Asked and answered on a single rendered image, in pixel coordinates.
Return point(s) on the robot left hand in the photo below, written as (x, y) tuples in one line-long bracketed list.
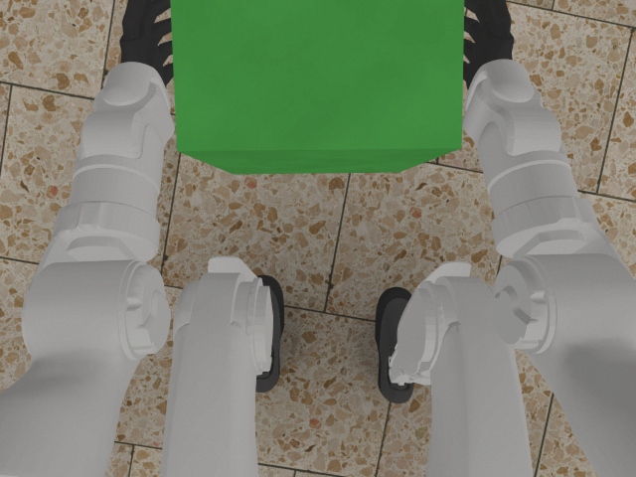
[(141, 36)]

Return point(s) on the robot right upper arm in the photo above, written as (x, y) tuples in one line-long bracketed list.
[(574, 316)]

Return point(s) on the carton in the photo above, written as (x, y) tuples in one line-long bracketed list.
[(317, 86)]

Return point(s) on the right robot foot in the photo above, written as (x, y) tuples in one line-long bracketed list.
[(389, 310)]

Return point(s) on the robot left upper arm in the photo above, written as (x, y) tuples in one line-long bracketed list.
[(87, 326)]

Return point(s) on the robot left forearm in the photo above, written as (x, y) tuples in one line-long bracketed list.
[(111, 213)]

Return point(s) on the robot left shin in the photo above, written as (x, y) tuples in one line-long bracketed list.
[(183, 309)]

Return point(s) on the robot right forearm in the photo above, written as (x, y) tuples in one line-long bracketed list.
[(535, 202)]

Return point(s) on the robot right hand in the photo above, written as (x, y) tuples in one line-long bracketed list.
[(492, 36)]

